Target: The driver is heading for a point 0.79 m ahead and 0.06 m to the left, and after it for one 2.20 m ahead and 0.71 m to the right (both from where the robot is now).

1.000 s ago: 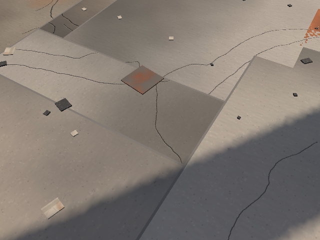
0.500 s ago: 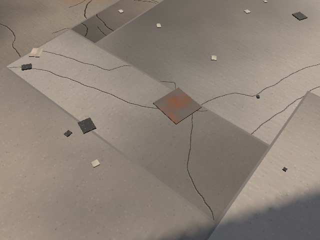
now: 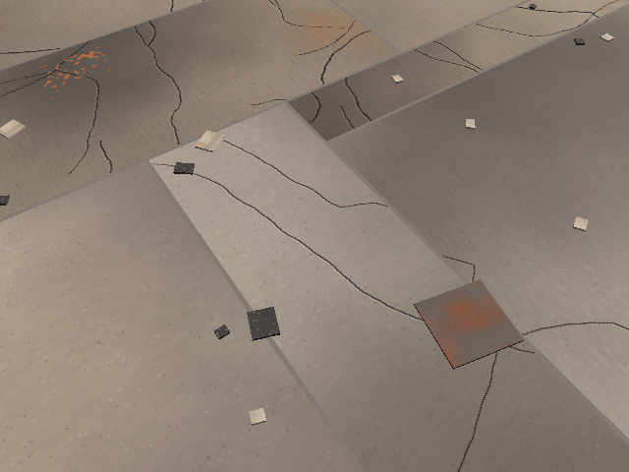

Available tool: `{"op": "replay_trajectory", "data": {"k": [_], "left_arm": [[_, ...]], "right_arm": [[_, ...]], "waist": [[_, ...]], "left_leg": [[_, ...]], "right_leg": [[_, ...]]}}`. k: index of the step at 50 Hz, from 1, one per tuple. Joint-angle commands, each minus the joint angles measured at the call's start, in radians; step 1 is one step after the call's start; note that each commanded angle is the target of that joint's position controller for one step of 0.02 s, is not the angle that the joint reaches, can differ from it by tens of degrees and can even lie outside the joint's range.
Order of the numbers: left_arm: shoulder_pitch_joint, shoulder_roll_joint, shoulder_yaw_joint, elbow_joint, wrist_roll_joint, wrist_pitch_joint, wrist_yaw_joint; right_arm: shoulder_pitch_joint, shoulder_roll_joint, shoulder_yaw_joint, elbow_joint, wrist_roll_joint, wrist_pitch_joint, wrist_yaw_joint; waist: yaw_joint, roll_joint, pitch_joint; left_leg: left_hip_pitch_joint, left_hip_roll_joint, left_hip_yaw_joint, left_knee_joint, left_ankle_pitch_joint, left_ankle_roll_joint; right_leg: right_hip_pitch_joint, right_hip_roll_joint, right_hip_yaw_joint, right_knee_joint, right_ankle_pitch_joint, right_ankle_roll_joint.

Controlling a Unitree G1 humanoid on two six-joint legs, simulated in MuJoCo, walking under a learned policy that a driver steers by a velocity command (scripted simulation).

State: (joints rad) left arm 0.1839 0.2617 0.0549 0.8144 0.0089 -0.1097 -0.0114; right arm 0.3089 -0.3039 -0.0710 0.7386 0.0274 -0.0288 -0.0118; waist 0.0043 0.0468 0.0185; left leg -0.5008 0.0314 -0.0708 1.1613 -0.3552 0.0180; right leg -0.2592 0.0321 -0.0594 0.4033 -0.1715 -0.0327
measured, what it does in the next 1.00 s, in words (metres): walks ahead: left foot, then right foot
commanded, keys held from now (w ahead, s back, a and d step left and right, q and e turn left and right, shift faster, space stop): w+q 0.44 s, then w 0.12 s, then w+e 0.42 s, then e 0.02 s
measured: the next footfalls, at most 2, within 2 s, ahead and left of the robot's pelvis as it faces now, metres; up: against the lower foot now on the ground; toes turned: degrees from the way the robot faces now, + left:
left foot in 0.36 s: +0.33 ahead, +0.17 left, +0.00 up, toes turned +16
right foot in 0.90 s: +0.69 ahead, +0.05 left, +0.00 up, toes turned +13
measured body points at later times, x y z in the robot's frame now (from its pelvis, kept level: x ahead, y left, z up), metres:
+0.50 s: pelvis +0.26 +0.08 -0.01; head +0.30 +0.10 +0.44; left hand +0.29 +0.39 -0.12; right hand +0.48 -0.14 -0.10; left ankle +0.29 +0.16 -0.74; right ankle +0.23 -0.09 -0.65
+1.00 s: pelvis +0.56 +0.10 -0.01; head +0.60 +0.11 +0.43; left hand +0.66 +0.40 -0.11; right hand +0.70 -0.15 -0.13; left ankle +0.39 +0.20 -0.64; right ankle +0.65 +0.04 -0.74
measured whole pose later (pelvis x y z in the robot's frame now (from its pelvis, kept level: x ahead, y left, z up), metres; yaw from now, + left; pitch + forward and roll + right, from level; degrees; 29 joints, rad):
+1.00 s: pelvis +0.56 +0.10 -0.01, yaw +10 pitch +2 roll +0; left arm 0.17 0.30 0.05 0.72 -0.02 -0.08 -0.05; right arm 0.30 -0.30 -0.04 0.74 0.01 -0.09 0.00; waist 0.00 0.01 0.04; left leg -0.31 -0.02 -0.04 1.17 -0.43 0.01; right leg -0.43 0.08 0.00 0.56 -0.16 -0.08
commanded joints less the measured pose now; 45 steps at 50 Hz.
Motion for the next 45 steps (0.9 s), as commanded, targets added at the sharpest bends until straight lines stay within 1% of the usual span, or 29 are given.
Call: {"op": "replay_trajectory", "data": {"k": [1, 3, 5, 8, 11, 13, 15, 16, 17, 18, 19, 20, 21, 22, 23, 24, 25, 27, 29, 31, 33, 35, 37, 40, 41, 42, 43, 44, 45], "left_arm": [[0.014, 0.123, 0.032, -0.029, -0.004, -0.017, 0.003], [0.020, 0.145, 0.040, -0.018, -0.006, -0.018, 0.005], [0.023, 0.160, 0.044, -0.012, -0.006, -0.013, 0.006], [0.043, 0.177, 0.045, -0.003, -0.010, -0.001, 0.010], [0.094, 0.201, 0.050, 0.015, -0.020, 0.015, 0.013], [0.110, 0.219, 0.055, 0.023, -0.030, 0.030, 0.014], [0.102, 0.250, 0.064, 0.019, -0.037, 0.042, 0.020], [0.098, 0.266, 0.069, 0.016, -0.039, 0.050, 0.025], [0.083, 0.263, 0.067, 0.010, -0.043, 0.056, 0.031], [0.091, 0.230, 0.053, -0.003, -0.027, 0.053, 0.034], [0.192, 0.073, 0.002, -0.063, 0.019, 0.028, 0.016], [0.106, 0.141, 0.007, -0.078, -0.012, -0.013, -0.001], [-0.003, 0.197, 0.023, -0.112, -0.052, -0.031, -0.010], [-0.019, 0.180, 0.016, -0.120, -0.045, -0.040, -0.007], [-0.004, 0.176, 0.017, -0.101, -0.024, -0.037, -0.001], [0.028, 0.185, 0.024, -0.089, -0.015, -0.024, 0.000], [0.048, 0.180, 0.025, -0.082, -0.012, -0.010, -0.001], [0.056, 0.145, 0.019, -0.074, 0.000, 0.010, 0.001], [0.002, 0.118, 0.009, -0.090, 0.002, 0.019, 0.003], [-0.050, 0.104, 0.001, -0.096, -0.005, 0.019, -0.002], [-0.109, 0.091, -0.006, -0.105, -0.015, 0.015, -0.010], [-0.161, 0.088, -0.009, -0.122, -0.026, 0.013, -0.019], [-0.198, 0.096, -0.008, -0.141, -0.032, 0.012, -0.030], [-0.228, 0.099, -0.008, -0.172, -0.032, 0.009, -0.051], [-0.218, 0.102, -0.006, -0.176, -0.031, 0.008, -0.058], [-0.185, 0.112, -0.001, -0.174, -0.028, 0.009, -0.061], [-0.128, 0.133, 0.010, -0.165, -0.024, 0.012, -0.059], [-0.009, 0.166, 0.032, -0.137, -0.021, 0.015, -0.054], [0.136, 0.223, 0.056, -0.112, -0.021, 0.019, -0.044]], "right_arm": [[-0.016, -0.047, -0.017, -0.099, 0.002, -0.002, 0.006], [-0.050, -0.039, -0.014, -0.123, -0.003, 0.000, 0.008], [-0.080, -0.033, -0.010, -0.137, -0.002, -0.004, 0.016], [-0.175, -0.017, -0.001, -0.166, -0.003, -0.014, 0.036], [-0.265, -0.010, 0.005, -0.207, -0.001, -0.014, 0.055], [-0.294, -0.021, 0.001, -0.232, 0.000, -0.012, 0.067], [-0.259, -0.054, -0.015, -0.240, -0.005, -0.007, 0.071], [-0.189, -0.084, -0.032, -0.229, -0.007, -0.002, 0.069], [-0.044, -0.126, -0.058, -0.192, -0.006, 0.000, 0.063], [0.130, -0.194, -0.092, -0.147, -0.004, 0.010, 0.043], [0.104, -0.315, -0.106, -0.151, 0.004, 0.005, 0.032], [0.147, -0.242, -0.082, -0.184, -0.005, -0.011, 0.037], [0.115, -0.186, -0.063, -0.169, -0.016, -0.025, 0.042], [0.057, -0.163, -0.054, -0.169, -0.012, -0.032, 0.042], [-0.017, -0.127, -0.042, -0.178, -0.015, -0.033, 0.040], [-0.062, -0.100, -0.030, -0.190, -0.027, -0.035, 0.037], [-0.080, -0.094, -0.026, -0.192, -0.031, -0.037, 0.035], [-0.071, -0.104, -0.026, -0.169, -0.028, -0.047, 0.029], [-0.046, -0.122, -0.029, -0.142, -0.027, -0.051, 0.018], [-0.030, -0.121, -0.026, -0.122, -0.027, -0.052, 0.012], [-0.005, -0.123, -0.023, -0.100, -0.027, -0.054, 0.011], [0.027, -0.135, -0.025, -0.072, -0.027, -0.059, 0.013], [0.049, -0.140, -0.027, -0.045, -0.027, -0.058, 0.016], [0.066, -0.147, -0.034, -0.015, -0.024, -0.045, 0.010], [0.060, -0.152, -0.036, -0.012, -0.022, -0.039, 0.006], [0.042, -0.160, -0.038, -0.015, -0.022, -0.034, 0.002], [0.028, -0.171, -0.040, -0.020, -0.024, -0.028, -0.004], [0.007, -0.171, -0.038, -0.027, -0.025, -0.018, -0.010], [0.011, -0.155, -0.028, -0.042, -0.032, -0.018, -0.021]], "waist": [[0.011, -0.140, -0.009], [0.012, -0.118, -0.005], [0.019, -0.109, -0.005], [0.055, -0.101, 0.020], [0.085, -0.096, 0.049], [0.079, -0.104, 0.060], [0.036, -0.138, 0.019], [-0.011, -0.153, -0.028], [-0.097, -0.135, -0.103], [-0.177, -0.064, -0.193], [-0.048, 0.228, -0.267], [-0.119, 0.136, -0.428], [-0.135, 0.070, -0.279], [-0.089, 0.003, -0.181], [-0.041, -0.040, -0.122], [-0.005, -0.021, -0.099], [0.014, -0.011, -0.090], [0.023, -0.012, -0.074], [0.009, -0.005, -0.042], [-0.019, 0.008, -0.024], [-0.051, 0.012, -0.004], [-0.078, 0.015, 0.022], [-0.093, 0.010, 0.047], [-0.095, 0.006, 0.060], [-0.084, 0.013, 0.051], [-0.062, 0.026, 0.025], [-0.030, 0.044, -0.027], [0.037, 0.034, -0.104], [0.103, -0.003, -0.197]], "left_leg": [[-0.197, 0.098, -0.036, -0.027, 0.070, -0.012], [-0.235, 0.103, -0.034, -0.096, 0.138, -0.020], [-0.233, 0.101, -0.019, -0.195, 0.240, -0.020], [-0.192, 0.083, 0.034, -0.365, 0.374, -0.008], [-0.189, 0.064, 0.081, -0.468, 0.376, 0.010], [-0.181, 0.047, 0.107, -0.509, 0.308, 0.034], [-0.081, -0.011, 0.157, -0.528, 0.203, 0.073], [0.020, -0.050, 0.180, -0.535, 0.160, 0.098], [0.221, -0.092, 0.191, -0.600, 0.211, 0.133], [0.534, -0.044, 0.071, -0.624, 0.242, 0.181], [0.890, 0.233, -0.472, -0.668, 0.160, 0.356], [0.947, 0.315, -0.766, -0.830, -0.003, 0.420], [0.853, 0.282, -0.623, -0.858, 0.052, 0.358], [0.699, 0.240, -0.501, -0.863, 0.134, 0.324], [0.556, 0.206, -0.396, -0.870, 0.249, 0.295], [0.453, 0.181, -0.328, -0.890, 0.351, 0.283], [0.390, 0.168, -0.299, -0.912, 0.400, 0.280], [0.314, 0.151, -0.223, -0.942, 0.496, 0.286], [0.296, 0.134, -0.155, -0.966, 0.519, 0.273], [0.308, 0.107, -0.086, -0.974, 0.491, 0.236], [0.318, 0.099, -0.043, -0.984, 0.423, 0.206], [0.353, 0.126, -0.036, -0.998, 0.361, 0.198], [0.437, 0.160, -0.031, -0.989, 0.362, 0.194], [0.573, 0.212, -0.013, -0.934, 0.470, 0.177], [0.603, 0.219, 0.000, -0.904, 0.549, 0.165], [0.615, 0.215, 0.021, -0.856, 0.698, 0.148], [0.620, 0.203, 0.043, -0.776, 0.891, 0.131], [0.591, 0.167, 0.088, -0.612, 1.039, 0.104], [0.433, 0.132, 0.123, -0.382, 0.939, 0.063]], "right_leg": [[0.149, -0.290, 0.234, -0.238, 0.117, -0.160], [0.166, -0.295, 0.168, -0.251, 0.209, -0.168], [0.184, -0.283, 0.093, -0.255, 0.266, -0.159], [0.200, -0.262, -0.005, -0.252, 0.290, -0.133], [0.270, -0.287, -0.049, -0.234, 0.313, -0.120], [0.327, -0.309, -0.073, -0.196, 0.400, -0.105], [0.363, -0.314, -0.111, -0.080, 0.704, -0.085], [0.364, -0.310, -0.128, 0.038, 0.852, -0.075], [0.305, -0.284, -0.155, 0.227, 0.882, -0.052], [0.082, -0.248, -0.155, 0.507, 0.655, -0.011], [-0.399, -0.057, -0.104, 0.873, -0.338, 0.047], [-0.517, -0.016, 0.137, 1.006, -0.432, 0.039], [-0.596, -0.064, 0.155, 0.993, -0.329, 0.020], [-0.564, -0.104, 0.148, 0.902, -0.240, 0.011], [-0.496, -0.140, 0.141, 0.817, -0.191, 0.020], [-0.418, -0.166, 0.144, 0.770, -0.157, 0.029], [-0.371, -0.171, 0.137, 0.741, -0.139, 0.041], [-0.341, -0.167, 0.111, 0.672, -0.092, 0.071], [-0.371, -0.167, 0.101, 0.565, 0.018, 0.092], [-0.373, -0.163, 0.092, 0.431, 0.168, 0.090], [-0.348, -0.146, 0.078, 0.308, 0.297, 0.076], [-0.345, -0.131, 0.072, 0.241, 0.350, 0.058], [-0.395, -0.122, 0.079, 0.197, 0.318, 0.034], [-0.462, -0.099, 0.081, 0.159, 0.188, -0.008], [-0.451, -0.088, 0.073, 0.152, 0.141, -0.023], [-0.396, -0.064, 0.050, 0.146, 0.096, -0.039], [-0.299, -0.026, 0.015, 0.152, 0.059, -0.057], [-0.128, 0.021, -0.021, 0.127, 0.080, -0.083], [0.133, -0.029, 0.077, 0.137, 0.149, -0.129]]}}
Keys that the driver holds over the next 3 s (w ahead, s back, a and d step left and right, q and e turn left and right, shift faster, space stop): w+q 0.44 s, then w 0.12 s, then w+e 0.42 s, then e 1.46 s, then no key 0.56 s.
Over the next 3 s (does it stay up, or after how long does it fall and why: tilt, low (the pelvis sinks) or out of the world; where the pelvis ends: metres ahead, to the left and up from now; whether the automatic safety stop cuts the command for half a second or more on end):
stays up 0.72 0.11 -0.01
